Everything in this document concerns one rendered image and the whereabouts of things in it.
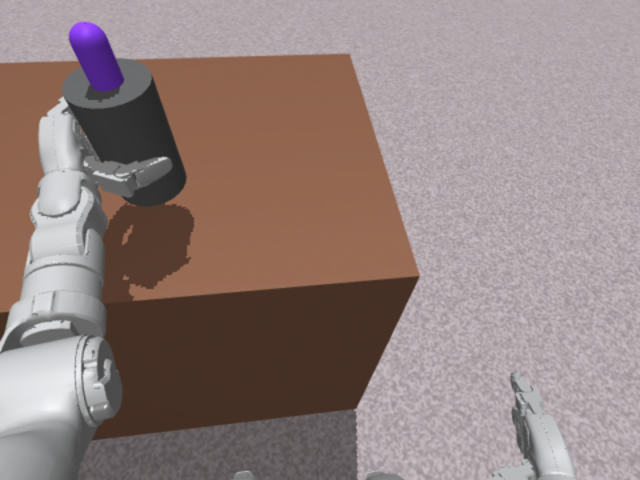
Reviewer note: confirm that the right robot hand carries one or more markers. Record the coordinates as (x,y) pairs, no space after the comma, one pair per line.
(538,436)

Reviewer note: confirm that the left robot arm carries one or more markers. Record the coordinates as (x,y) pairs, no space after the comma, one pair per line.
(58,379)

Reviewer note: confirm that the bottle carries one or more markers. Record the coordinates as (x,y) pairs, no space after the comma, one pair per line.
(116,103)

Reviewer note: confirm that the left robot hand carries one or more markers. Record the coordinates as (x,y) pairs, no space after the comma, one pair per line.
(63,146)

